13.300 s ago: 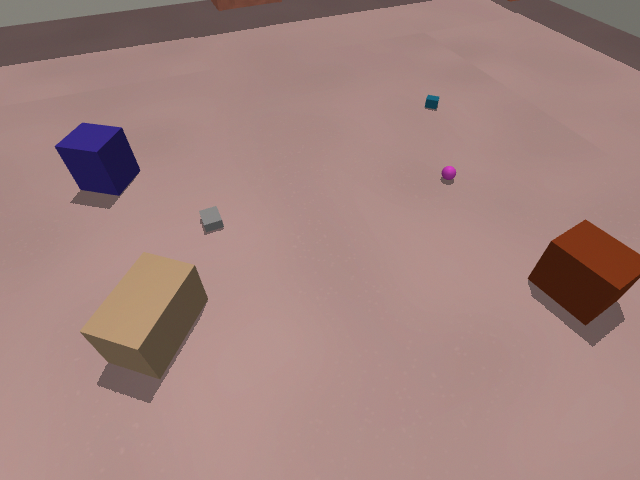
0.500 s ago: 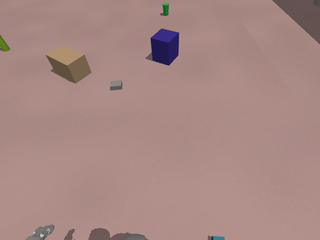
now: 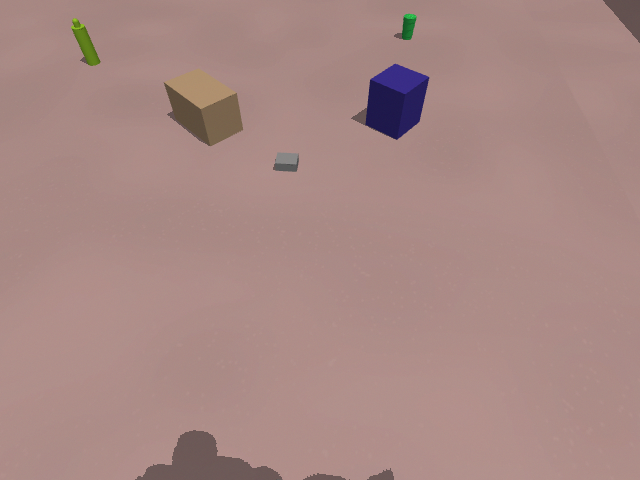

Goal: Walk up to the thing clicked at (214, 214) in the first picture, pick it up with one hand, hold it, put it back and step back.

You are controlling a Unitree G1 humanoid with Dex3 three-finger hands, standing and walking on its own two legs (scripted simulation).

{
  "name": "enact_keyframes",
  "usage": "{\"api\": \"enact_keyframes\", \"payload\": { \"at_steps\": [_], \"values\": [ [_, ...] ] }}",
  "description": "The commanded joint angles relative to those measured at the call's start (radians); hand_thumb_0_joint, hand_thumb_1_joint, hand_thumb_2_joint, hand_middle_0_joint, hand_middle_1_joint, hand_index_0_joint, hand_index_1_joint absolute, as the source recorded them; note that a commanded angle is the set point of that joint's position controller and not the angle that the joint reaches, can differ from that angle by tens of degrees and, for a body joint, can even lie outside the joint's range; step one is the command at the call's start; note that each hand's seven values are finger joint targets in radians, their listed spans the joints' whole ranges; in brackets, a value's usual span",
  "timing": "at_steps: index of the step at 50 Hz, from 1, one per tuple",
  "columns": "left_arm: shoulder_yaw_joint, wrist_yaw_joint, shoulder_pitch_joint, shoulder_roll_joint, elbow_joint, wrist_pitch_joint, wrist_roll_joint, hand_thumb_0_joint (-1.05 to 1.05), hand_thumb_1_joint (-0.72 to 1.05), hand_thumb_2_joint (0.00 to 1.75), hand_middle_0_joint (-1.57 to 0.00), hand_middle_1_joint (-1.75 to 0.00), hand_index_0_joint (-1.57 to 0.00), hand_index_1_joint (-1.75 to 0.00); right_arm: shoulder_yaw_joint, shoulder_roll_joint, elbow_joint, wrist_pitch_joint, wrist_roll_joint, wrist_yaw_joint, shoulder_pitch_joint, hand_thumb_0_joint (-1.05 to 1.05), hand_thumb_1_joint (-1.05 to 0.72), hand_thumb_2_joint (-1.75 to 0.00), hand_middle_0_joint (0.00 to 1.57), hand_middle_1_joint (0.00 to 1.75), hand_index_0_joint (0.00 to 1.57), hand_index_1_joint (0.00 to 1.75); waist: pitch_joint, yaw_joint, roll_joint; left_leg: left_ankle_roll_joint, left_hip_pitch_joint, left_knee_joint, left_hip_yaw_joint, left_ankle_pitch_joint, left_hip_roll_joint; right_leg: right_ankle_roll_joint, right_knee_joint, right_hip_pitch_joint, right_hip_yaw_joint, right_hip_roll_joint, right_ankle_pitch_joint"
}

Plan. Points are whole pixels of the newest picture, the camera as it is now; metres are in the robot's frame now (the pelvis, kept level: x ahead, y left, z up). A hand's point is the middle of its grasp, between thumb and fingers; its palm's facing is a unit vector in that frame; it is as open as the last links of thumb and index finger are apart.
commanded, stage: walk up
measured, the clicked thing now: (287, 162) +1.54 +0.26 -0.73
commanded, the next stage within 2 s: stand in 0.66 s
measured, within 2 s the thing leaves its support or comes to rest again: neither
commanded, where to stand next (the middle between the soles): +0.08 -0.01 m, yaw +1 degrees
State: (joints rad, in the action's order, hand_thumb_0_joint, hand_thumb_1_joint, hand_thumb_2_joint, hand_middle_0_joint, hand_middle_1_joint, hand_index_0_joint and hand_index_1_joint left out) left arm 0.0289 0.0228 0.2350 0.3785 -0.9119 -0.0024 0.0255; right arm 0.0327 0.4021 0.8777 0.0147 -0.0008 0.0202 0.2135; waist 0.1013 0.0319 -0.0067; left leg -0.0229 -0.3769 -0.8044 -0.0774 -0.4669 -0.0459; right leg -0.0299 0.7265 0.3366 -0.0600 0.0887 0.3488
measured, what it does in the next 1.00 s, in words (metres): stands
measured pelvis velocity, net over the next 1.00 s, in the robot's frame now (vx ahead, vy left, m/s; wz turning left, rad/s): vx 0.00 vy -0.02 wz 0.04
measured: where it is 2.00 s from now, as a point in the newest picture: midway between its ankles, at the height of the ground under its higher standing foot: outside the picture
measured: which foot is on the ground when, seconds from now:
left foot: down 0.00-1.00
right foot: down 0.00-1.00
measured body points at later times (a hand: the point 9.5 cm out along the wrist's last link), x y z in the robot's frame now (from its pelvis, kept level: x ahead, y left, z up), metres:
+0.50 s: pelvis +0.01 -0.01 +0.02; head +0.03 +0.00 +0.47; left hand +0.09 +0.30 -0.11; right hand +0.13 -0.31 -0.10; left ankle +0.03 +0.12 -0.71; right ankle +0.02 -0.15 -0.71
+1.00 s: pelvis +0.00 -0.02 +0.03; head +0.01 -0.02 +0.48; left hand +0.05 +0.29 -0.10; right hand +0.12 -0.31 -0.10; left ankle +0.03 +0.12 -0.71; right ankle +0.02 -0.15 -0.71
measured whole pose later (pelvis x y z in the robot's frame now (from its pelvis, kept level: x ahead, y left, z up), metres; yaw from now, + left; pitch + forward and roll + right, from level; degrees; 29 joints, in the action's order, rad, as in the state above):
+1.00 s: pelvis +0.00 -0.02 +0.03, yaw +2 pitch -3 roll +0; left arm 0.01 0.01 0.10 0.36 -1.16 0.00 0.01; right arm 0.00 0.34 1.13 0.00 -0.01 -0.01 0.07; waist 0.06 0.02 -0.01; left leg 0.03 -0.16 -0.37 -0.11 -0.16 -0.01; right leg -0.01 0.37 0.13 -0.08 0.04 0.18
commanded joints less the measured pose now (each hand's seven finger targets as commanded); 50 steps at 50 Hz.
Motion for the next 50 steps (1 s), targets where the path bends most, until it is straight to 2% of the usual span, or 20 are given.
{"api": "enact_keyframes", "payload": {
  "at_steps": [1,2,3,4,5,6,8,9,10,14,17,22,28,32,33,34,39,44,46,50],
  "values": [
    [0.047,-0.020,-0.099,0.222,0.085,-0.020,-0.017,0.00,0.90,0.90,-0.20,-0.30,-0.20,-0.30,0.069,0.220,-0.004,0.041,-0.006,0.009,0.052,0.00,-0.90,-0.90,0.20,0.30,0.20,0.30,-0.086,-0.047,0.045,-0.058,0.129,0.243,-0.145,0.212,0.075,0.104,-0.126,0.080,0.103,0.096,-0.097],
    [0.042,-0.021,-0.087,0.205,0.073,-0.017,-0.021,0.00,0.90,0.90,-0.20,-0.30,-0.20,-0.30,0.068,0.229,-0.017,0.045,-0.008,0.007,0.008,0.00,-0.90,-0.90,0.20,0.30,0.20,0.30,-0.092,-0.028,0.004,-0.096,0.147,0.316,-0.283,0.211,0.150,0.066,-0.034,0.111,0.047,0.029,-0.056],
    [0.043,-0.019,-0.056,0.203,0.056,-0.013,-0.020,0.00,0.90,0.90,-0.20,-0.30,-0.20,-0.30,0.068,0.256,-0.029,0.048,-0.008,0.008,-0.022,0.00,-0.90,-0.90,0.20,0.30,0.20,0.30,-0.130,-0.012,-0.014,-0.149,0.155,0.356,-0.401,0.145,0.224,0.053,-0.005,0.106,0.045,-0.001,0.025],
    [0.049,-0.017,-0.059,0.223,0.036,-0.008,-0.022,0.00,0.90,0.90,-0.20,-0.30,-0.20,-0.30,0.068,0.278,-0.025,0.048,-0.011,0.008,-0.029,0.00,-0.90,-0.90,0.20,0.30,0.20,0.30,-0.116,-0.014,0.007,-0.177,0.047,0.372,-0.416,0.048,0.238,0.057,-0.029,0.036,0.056,-0.014,0.144],
    [0.048,-0.017,-0.070,0.222,0.029,-0.013,-0.021,0.00,0.90,0.90,-0.20,-0.30,-0.20,-0.30,0.063,0.275,-0.013,0.044,-0.010,0.008,-0.052,0.00,-0.90,-0.90,0.20,0.30,0.20,0.30,-0.080,-0.007,0.011,-0.154,-0.051,0.377,-0.385,0.030,0.219,0.068,-0.087,-0.044,0.065,-0.009,0.124],
    [0.046,-0.015,-0.071,0.211,0.021,-0.021,-0.019,0.00,0.90,0.90,-0.20,-0.30,-0.20,-0.30,0.051,0.249,-0.005,0.041,-0.007,0.006,-0.084,0.00,-0.90,-0.90,0.20,0.30,0.20,0.30,-0.060,0.004,0.019,-0.111,-0.094,0.360,-0.307,0.051,0.174,0.074,-0.162,-0.093,0.087,0.012,0.079],
    [0.043,-0.018,-0.073,0.235,0.007,-0.037,-0.015,0.00,0.90,0.90,-0.20,-0.30,-0.20,-0.30,0.029,0.191,0.011,0.041,0.003,0.001,-0.114,0.00,-0.90,-0.90,0.20,0.30,0.20,0.30,-0.086,0.000,0.053,-0.032,-0.007,0.234,-0.113,0.275,0.068,0.113,-0.273,-0.090,0.162,0.106,-0.057],
    [0.042,-0.019,-0.089,0.249,0.006,-0.041,-0.017,0.00,0.90,0.90,-0.20,-0.30,-0.20,-0.30,0.028,0.187,0.030,0.042,0.003,0.000,-0.090,0.00,-0.90,-0.90,0.20,0.30,0.20,0.30,-0.104,-0.020,0.050,-0.016,0.063,0.195,-0.075,0.336,0.046,0.134,-0.289,-0.056,0.198,0.138,-0.123],
    [0.039,-0.021,-0.129,0.249,0.007,-0.039,-0.020,0.00,0.90,0.90,-0.20,-0.30,-0.20,-0.30,0.026,0.186,0.055,0.042,0.001,0.000,-0.060,0.00,-0.90,-0.90,0.20,0.30,0.20,0.30,-0.116,-0.039,0.038,-0.014,0.098,0.212,-0.080,0.358,0.049,0.134,-0.279,-0.051,0.186,0.142,-0.161],
    [0.027,-0.023,-0.149,0.225,-0.019,-0.032,-0.024,0.00,0.90,0.90,-0.20,-0.30,-0.20,-0.30,0.019,0.189,0.085,0.044,0.004,-0.002,-0.107,0.00,-0.90,-0.90,0.20,0.30,0.20,0.30,-0.156,-0.017,0.027,-0.041,0.115,0.269,-0.135,0.459,0.095,0.084,-0.261,-0.137,0.079,0.081,-0.190],
    [0.027,-0.022,-0.178,0.230,-0.037,-0.025,-0.023,0.00,0.90,0.90,-0.20,-0.30,-0.20,-0.30,0.014,0.185,0.106,0.040,0.003,-0.001,-0.120,0.00,-0.90,-0.90,0.20,0.30,0.20,0.30,-0.152,-0.021,0.049,-0.034,0.095,0.313,-0.137,0.416,0.096,0.076,-0.283,-0.173,0.074,0.081,-0.155],
    [0.025,-0.018,-0.197,0.210,-0.069,-0.017,-0.027,0.00,0.90,0.90,-0.20,-0.30,-0.20,-0.30,0.008,0.200,0.141,0.039,-0.002,0.000,-0.152,0.00,-0.90,-0.90,0.20,0.30,0.20,0.30,-0.146,-0.010,-0.015,-0.033,0.080,0.398,-0.174,0.369,0.116,0.062,-0.299,-0.220,0.048,0.059,-0.096],
    [0.029,-0.017,-0.210,0.211,-0.108,-0.019,-0.029,0.00,0.90,0.90,-0.20,-0.30,-0.20,-0.30,-0.001,0.190,0.170,0.039,-0.001,0.001,-0.171,0.00,-0.90,-0.90,0.20,0.30,0.20,0.30,-0.168,-0.009,-0.025,-0.020,0.116,0.399,-0.143,0.481,0.111,0.060,-0.347,-0.270,0.041,0.071,-0.167],
    [0.031,-0.016,-0.232,0.207,-0.124,-0.015,-0.028,0.00,0.90,0.90,-0.20,-0.30,-0.20,-0.30,-0.001,0.188,0.185,0.033,-0.003,0.001,-0.170,0.00,-0.90,-0.90,0.20,0.30,0.20,0.30,-0.141,-0.017,-0.022,-0.015,0.103,0.433,-0.146,0.435,0.111,0.054,-0.371,-0.275,0.036,0.067,-0.120],
    [0.021,-0.021,-0.201,0.191,-0.138,-0.015,-0.027,0.00,0.90,0.90,-0.20,-0.30,-0.20,-0.30,0.002,0.170,0.177,0.028,-0.009,-0.003,-0.207,0.00,-0.90,-0.90,0.20,0.30,0.20,0.30,-0.138,-0.001,-0.039,-0.003,0.163,0.443,-0.137,0.503,0.132,0.052,-0.386,-0.242,0.057,0.054,-0.154],
    [0.021,-0.023,-0.203,0.196,-0.146,-0.016,-0.028,0.00,0.90,0.90,-0.20,-0.30,-0.20,-0.30,0.000,0.167,0.179,0.026,-0.005,-0.004,-0.193,0.00,-0.90,-0.90,0.20,0.30,0.20,0.30,-0.153,-0.009,-0.028,0.001,0.191,0.438,-0.137,0.561,0.137,0.050,-0.383,-0.254,0.053,0.054,-0.190],
    [0.020,-0.025,-0.210,0.190,-0.161,-0.017,-0.027,0.00,0.90,0.90,-0.20,-0.30,-0.20,-0.30,0.006,0.175,0.190,0.015,-0.004,-0.005,-0.198,0.00,-0.90,-0.90,0.20,0.30,0.20,0.30,-0.139,-0.013,-0.024,0.007,0.181,0.475,-0.117,0.512,0.138,0.045,-0.406,-0.281,0.060,0.052,-0.193],
    [0.018,-0.025,-0.200,0.193,-0.184,-0.015,-0.021,0.00,0.90,0.90,-0.20,-0.30,-0.20,-0.30,0.008,0.155,0.200,0.003,-0.003,-0.012,-0.201,0.00,-0.90,-0.90,0.20,0.30,0.20,0.30,-0.094,-0.019,0.006,0.014,0.166,0.519,-0.115,0.300,0.122,0.047,-0.448,-0.226,0.077,0.051,-0.076],
    [0.016,-0.025,-0.193,0.193,-0.188,-0.018,-0.020,0.00,0.90,0.90,-0.20,-0.30,-0.20,-0.30,0.010,0.157,0.201,0.003,-0.004,-0.015,-0.206,0.00,-0.90,-0.90,0.20,0.30,0.20,0.30,-0.088,-0.020,0.018,0.012,0.178,0.508,-0.109,0.294,0.118,0.048,-0.471,-0.200,0.093,0.058,-0.031],
    [0.015,-0.027,-0.193,0.190,-0.185,-0.021,-0.019,0.00,0.90,0.90,-0.20,-0.30,-0.20,-0.30,0.007,0.137,0.205,0.005,-0.006,-0.017,-0.198,0.00,-0.90,-0.90,0.20,0.30,0.20,0.30,-0.114,-0.021,0.027,0.014,0.213,0.501,-0.100,0.356,0.124,0.048,-0.469,-0.202,0.098,0.059,-0.074]
  ]
}}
